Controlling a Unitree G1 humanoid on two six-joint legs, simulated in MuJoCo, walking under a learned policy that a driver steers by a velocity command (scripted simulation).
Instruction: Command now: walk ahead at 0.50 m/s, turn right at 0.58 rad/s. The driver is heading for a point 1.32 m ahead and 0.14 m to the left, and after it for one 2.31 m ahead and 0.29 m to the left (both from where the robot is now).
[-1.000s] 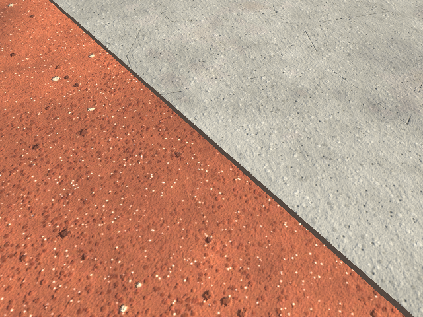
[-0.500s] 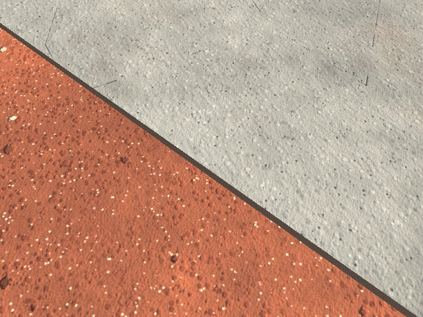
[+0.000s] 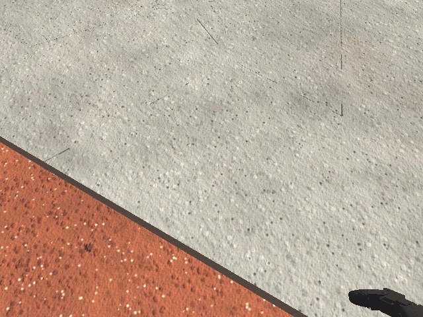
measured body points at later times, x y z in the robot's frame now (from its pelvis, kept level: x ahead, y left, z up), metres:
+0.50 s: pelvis +0.27 +0.00 +0.01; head +0.30 +0.00 +0.45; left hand +0.51 +0.18 -0.09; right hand +0.17 -0.24 -0.13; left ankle +0.19 +0.13 -0.74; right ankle +0.38 -0.13 -0.71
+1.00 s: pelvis +0.51 -0.06 +0.00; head +0.54 -0.06 +0.45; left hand +0.47 +0.19 -0.14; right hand +0.68 -0.29 -0.12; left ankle +0.66 +0.06 -0.70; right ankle +0.39 -0.13 -0.74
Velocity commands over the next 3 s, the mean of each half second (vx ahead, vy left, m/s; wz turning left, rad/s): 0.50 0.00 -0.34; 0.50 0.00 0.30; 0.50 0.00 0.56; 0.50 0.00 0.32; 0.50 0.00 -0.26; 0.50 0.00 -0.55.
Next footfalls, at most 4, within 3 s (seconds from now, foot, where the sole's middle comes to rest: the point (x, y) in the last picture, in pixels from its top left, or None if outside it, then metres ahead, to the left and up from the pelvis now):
0.08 left None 0.23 0.12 -0.77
0.56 right None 0.43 -0.13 -0.77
1.10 left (244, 235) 0.72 0.03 -0.77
1.64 right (265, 155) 1.07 -0.03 -0.77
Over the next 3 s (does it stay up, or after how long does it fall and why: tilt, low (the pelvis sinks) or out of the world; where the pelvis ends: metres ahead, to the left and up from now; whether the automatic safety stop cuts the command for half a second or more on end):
stays up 1.51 0.25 0.01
